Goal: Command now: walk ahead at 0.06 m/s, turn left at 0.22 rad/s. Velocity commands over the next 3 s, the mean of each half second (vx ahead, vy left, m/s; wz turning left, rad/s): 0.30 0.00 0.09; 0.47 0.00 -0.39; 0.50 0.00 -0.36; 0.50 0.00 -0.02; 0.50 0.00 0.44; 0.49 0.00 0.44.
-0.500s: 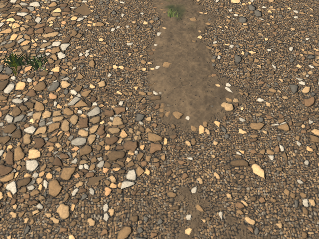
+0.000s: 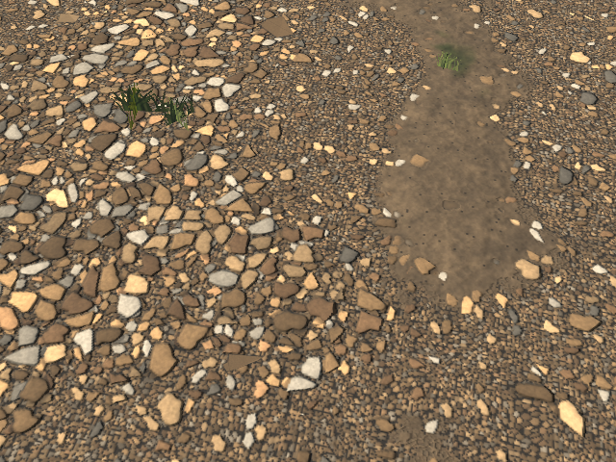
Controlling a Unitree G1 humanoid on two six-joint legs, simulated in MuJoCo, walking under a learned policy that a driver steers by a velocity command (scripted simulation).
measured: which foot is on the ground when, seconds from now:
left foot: down 0.00-0.08, up 0.10-0.42, down 0.44-0.96, up 0.98-1.00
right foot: up 0.00-0.06, down 0.08-0.46, up 0.48-0.92, down 0.94-1.00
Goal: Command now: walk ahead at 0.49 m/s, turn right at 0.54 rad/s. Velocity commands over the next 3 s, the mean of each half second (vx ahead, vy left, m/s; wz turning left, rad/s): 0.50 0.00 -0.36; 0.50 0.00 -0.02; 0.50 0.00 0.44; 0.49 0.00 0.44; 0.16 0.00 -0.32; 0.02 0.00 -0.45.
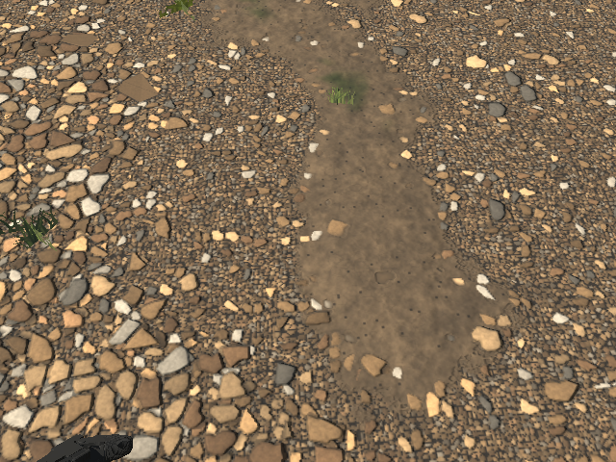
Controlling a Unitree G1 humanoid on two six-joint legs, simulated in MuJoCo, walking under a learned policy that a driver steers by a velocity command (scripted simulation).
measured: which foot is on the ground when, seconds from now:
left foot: up 0.00-0.42, down 0.44-0.98, up 1.00-1.00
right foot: down 0.00-0.46, up 0.48-0.94, down 0.96-1.00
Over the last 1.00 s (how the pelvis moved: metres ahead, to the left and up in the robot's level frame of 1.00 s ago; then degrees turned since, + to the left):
0.37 -0.01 -0.03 -14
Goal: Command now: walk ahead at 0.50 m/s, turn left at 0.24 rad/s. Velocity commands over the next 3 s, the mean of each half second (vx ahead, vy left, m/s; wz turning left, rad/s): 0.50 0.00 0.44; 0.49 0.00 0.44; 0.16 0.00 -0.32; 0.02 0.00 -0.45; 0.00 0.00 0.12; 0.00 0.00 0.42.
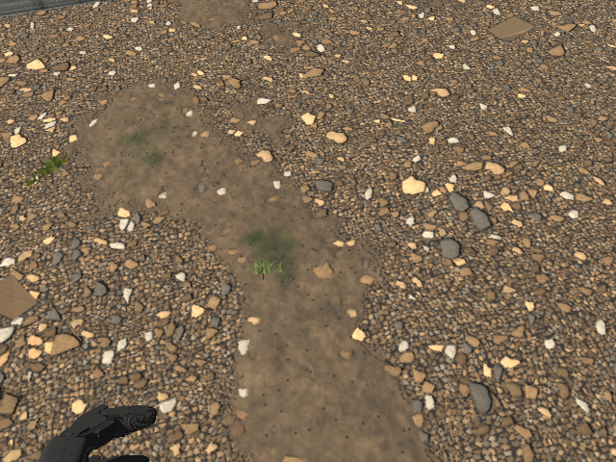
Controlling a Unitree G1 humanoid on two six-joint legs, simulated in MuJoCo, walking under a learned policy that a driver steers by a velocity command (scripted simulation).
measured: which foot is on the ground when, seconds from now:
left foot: up 0.00-0.48, down 0.50-1.00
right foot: down 0.00-0.52, up 0.54-0.96, down 0.98-1.00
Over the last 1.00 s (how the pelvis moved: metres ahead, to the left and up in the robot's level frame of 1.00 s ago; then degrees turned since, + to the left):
0.56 -0.05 0.01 -9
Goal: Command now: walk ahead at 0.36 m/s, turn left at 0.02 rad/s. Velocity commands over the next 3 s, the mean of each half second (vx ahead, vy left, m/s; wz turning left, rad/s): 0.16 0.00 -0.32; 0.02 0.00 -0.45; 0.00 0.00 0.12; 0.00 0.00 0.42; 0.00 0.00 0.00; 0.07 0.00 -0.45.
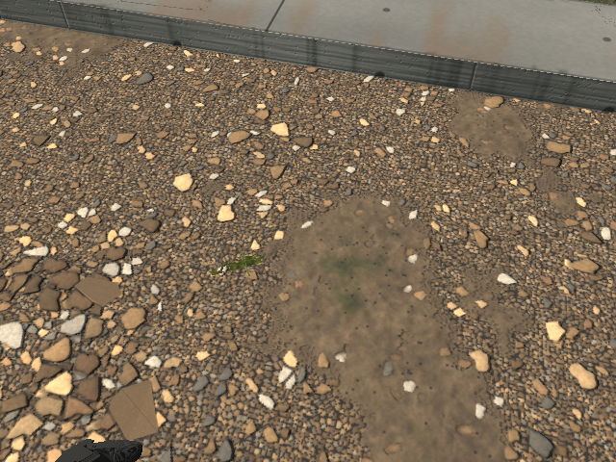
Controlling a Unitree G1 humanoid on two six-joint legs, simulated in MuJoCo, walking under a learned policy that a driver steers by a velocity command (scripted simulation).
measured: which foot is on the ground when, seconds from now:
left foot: down 0.00-0.00, up 0.02-0.44, down 0.46-0.86, up 0.88-1.00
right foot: down 0.00-0.46, up 0.48-0.84, down 0.86-1.00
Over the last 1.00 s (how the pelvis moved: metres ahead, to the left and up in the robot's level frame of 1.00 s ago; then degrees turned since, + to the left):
0.55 0.10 0.00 29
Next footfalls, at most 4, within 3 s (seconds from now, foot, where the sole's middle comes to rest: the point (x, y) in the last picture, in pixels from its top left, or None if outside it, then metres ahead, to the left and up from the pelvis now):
0.46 left None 0.24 0.10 -0.76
0.86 right None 0.12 -0.15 -0.76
1.24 left None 0.22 0.07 -0.76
1.72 left None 0.19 0.11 -0.76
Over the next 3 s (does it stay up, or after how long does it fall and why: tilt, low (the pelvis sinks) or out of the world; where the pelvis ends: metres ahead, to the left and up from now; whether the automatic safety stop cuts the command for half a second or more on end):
stays up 0.13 -0.06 0.03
